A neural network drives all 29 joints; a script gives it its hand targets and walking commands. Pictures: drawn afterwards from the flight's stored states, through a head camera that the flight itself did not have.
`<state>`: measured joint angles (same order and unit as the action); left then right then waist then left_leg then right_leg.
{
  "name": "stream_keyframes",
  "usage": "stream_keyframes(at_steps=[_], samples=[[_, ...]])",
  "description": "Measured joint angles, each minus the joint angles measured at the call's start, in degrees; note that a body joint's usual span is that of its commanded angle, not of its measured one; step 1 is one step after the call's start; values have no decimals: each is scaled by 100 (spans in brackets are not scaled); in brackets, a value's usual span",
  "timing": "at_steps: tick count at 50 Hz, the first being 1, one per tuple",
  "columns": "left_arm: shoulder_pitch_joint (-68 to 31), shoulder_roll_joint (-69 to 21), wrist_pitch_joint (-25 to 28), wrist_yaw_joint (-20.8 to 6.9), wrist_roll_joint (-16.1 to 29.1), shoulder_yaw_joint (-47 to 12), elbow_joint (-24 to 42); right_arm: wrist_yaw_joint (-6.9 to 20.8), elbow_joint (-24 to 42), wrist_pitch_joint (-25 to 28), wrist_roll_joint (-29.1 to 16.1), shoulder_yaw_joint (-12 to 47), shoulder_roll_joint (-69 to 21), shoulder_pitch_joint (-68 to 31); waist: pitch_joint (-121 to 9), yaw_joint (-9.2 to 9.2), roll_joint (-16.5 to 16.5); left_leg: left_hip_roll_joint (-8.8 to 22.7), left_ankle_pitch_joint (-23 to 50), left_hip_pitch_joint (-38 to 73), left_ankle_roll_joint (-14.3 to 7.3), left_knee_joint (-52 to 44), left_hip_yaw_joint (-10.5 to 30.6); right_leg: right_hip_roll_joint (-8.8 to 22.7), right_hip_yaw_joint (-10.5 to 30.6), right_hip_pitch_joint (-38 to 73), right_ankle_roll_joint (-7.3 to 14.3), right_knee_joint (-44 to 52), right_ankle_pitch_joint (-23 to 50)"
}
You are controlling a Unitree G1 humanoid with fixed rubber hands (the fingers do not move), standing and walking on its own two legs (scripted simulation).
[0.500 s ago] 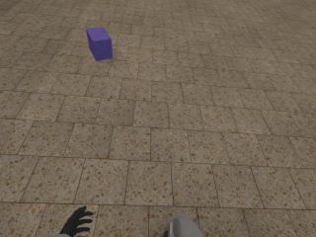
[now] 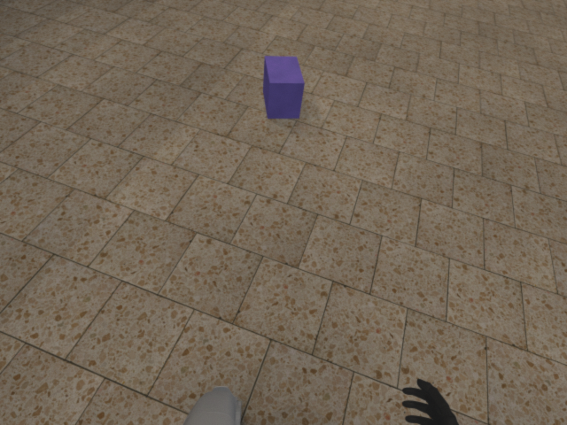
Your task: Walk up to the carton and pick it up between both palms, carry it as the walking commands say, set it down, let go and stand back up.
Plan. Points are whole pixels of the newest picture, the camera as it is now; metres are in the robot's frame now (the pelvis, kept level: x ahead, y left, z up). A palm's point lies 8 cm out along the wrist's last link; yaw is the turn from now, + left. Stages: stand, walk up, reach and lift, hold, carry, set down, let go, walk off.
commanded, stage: walk up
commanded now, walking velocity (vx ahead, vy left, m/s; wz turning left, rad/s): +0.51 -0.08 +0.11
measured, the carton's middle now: (282, 87) +1.83 +0.13 -0.64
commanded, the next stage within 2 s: none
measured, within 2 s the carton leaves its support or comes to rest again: neither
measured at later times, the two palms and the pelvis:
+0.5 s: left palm (183, 276) +0.34 +0.20 -0.10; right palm (466, 388) +0.23 -0.31 -0.16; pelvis +0.24 -0.05 +0.00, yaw +1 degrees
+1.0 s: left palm (170, 248) +0.42 +0.26 -0.14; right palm (390, 191) +0.64 -0.20 -0.13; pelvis +0.49 +0.02 -0.01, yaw +0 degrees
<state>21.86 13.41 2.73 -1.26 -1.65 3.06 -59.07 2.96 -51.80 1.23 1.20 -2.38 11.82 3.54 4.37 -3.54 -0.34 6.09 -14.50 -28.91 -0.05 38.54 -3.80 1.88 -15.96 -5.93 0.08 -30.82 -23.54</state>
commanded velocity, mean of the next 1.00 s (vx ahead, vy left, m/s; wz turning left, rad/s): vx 0.50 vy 0.09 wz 0.04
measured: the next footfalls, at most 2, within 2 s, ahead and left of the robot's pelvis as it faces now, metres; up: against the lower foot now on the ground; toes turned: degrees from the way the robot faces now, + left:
left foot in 0.02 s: +0.17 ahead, +0.12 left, +0.00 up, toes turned +7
right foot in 0.38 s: +0.32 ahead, -0.16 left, +0.00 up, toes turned -11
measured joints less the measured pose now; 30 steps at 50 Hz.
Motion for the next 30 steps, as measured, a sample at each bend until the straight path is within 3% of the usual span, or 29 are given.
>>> stream_keyframes(at_steps=[2, 5, 8, 11, 18, 21, 25, 27, 30], samples=[[117, -3, -17, -15, 38, -36, -59, -52, 29, 109, 45, 6, -60, -67, -115, -22, -194, -108, 601, 125, -152, -119, -135, 188, 142, -157, -22, -699, -387], [-48, -79, -57, -21, 76, -50, -3, -192, 57, 219, 79, 23, -98, 51, -166, 29, -340, -202, 24, 209, -207, 273, -264, 185, 860, -1053, 89, -2847, -473], [-412, -90, -42, -6, 51, -62, 137, -277, -85, 270, 64, 46, -133, 379, -174, 179, -458, -322, -198, 648, -151, 76, -379, 299, 1174, -1746, 62, -3735, -84], [-821, -89, -80, -33, 13, -65, 339, -298, -277, 281, 35, 28, -116, 794, -191, 395, -417, -393, -305, 1126, -113, -216, -385, 484, 1199, -2122, -65, -3367, 114], [-1547, -46, -95, -143, 49, 0, 732, -220, -683, 173, 40, -33, 78, 1568, -127, 712, -142, -368, -682, 2131, 172, -663, -381, 624, 1001, -1872, -209, -833, 913], [-1573, -71, 21, -63, -3, 16, 730, -196, -758, 61, 40, -53, 245, 1721, -145, 778, 179, -254, -1232, 2001, 85, 255, -73, 525, 767, -1693, 55, -1047, 867], [-1162, -27, 77, 63, -54, -105, 678, -130, -649, -8, 75, -106, 376, 1470, -112, 661, 367, -340, -744, 1016, 118, 2678, 238, 510, 602, -1329, 138, -1084, 391], [-864, -55, 69, 93, -1, -109, 566, -70, -534, -28, 71, -126, 452, 1251, -98, 532, 459, -262, -296, 595, 185, 3154, 241, 454, 595, -1083, 130, -806, 386], [-419, -95, 87, 114, 45, -95, 395, -10, -355, -101, 48, -125, 487, 955, -103, 314, 480, -146, 146, 111, 236, 3073, 260, 417, 615, -734, 98, -352, 414]])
